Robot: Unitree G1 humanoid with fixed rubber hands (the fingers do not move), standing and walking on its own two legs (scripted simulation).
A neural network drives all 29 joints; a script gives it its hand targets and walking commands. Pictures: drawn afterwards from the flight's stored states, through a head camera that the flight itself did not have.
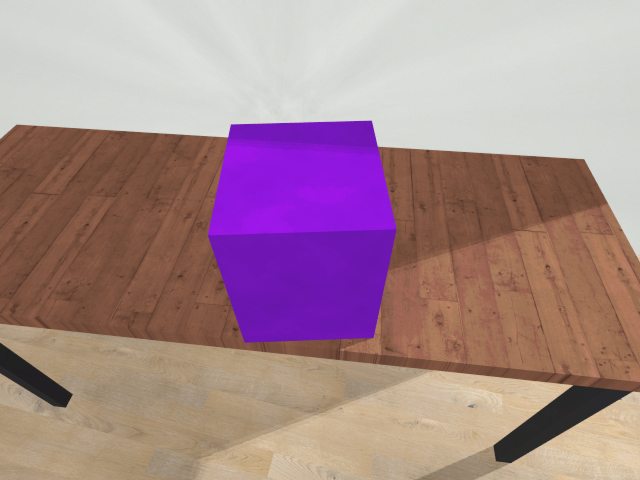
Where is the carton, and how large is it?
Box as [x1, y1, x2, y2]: [208, 121, 396, 342]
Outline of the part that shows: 371,121 231,124 208,236 245,342 373,337 396,229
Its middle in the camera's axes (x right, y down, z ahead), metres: -0.02 -0.01 +0.57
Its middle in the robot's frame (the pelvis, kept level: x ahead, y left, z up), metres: +0.45 +0.03 +0.04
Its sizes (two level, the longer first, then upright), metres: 0.210 0.200 0.250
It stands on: a table, 0.66 m high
